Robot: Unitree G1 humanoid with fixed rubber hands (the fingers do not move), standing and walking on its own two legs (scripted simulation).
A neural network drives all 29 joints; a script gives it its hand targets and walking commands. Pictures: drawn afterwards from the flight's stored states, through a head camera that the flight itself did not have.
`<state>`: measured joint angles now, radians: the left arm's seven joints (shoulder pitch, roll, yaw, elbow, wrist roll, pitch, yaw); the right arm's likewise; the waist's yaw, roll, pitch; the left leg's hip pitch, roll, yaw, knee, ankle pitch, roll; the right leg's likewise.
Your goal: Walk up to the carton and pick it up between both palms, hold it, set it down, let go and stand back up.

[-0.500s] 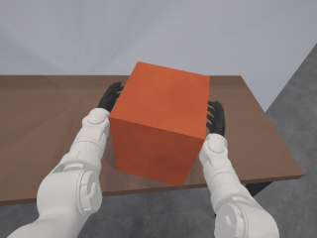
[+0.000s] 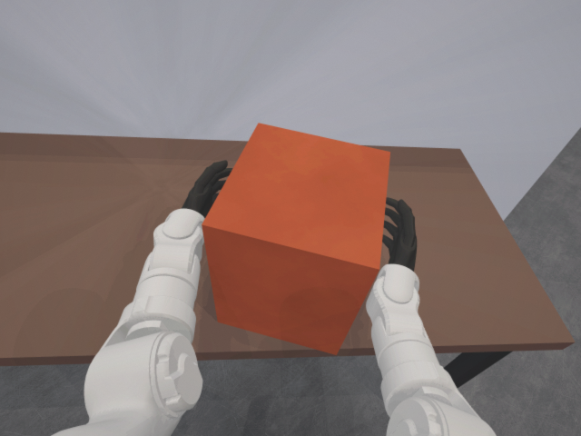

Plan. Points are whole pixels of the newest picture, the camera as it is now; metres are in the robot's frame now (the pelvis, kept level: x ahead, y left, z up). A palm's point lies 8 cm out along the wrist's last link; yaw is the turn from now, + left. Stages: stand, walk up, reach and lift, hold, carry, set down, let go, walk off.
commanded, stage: reach and lift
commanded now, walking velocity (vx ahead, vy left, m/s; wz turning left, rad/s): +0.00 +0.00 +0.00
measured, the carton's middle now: (298, 242) +0.41 -0.02 +0.03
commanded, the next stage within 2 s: none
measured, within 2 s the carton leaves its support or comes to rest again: leaves its support in 0.92 s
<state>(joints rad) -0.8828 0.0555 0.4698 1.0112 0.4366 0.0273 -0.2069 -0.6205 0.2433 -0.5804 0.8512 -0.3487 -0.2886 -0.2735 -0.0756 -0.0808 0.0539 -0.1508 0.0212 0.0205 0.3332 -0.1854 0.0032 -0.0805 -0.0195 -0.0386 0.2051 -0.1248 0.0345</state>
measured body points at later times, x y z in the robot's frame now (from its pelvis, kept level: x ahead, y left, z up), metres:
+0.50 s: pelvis +0.00 +0.01 +0.00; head +0.03 +0.05 +0.45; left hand +0.45 +0.12 +0.08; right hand +0.36 -0.16 +0.07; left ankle -0.01 +0.11 -0.75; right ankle -0.01 -0.14 -0.75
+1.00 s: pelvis -0.01 -0.01 +0.00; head +0.01 +0.04 +0.45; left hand +0.43 +0.12 +0.10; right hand +0.36 -0.17 +0.07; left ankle -0.01 +0.11 -0.75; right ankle -0.01 -0.14 -0.75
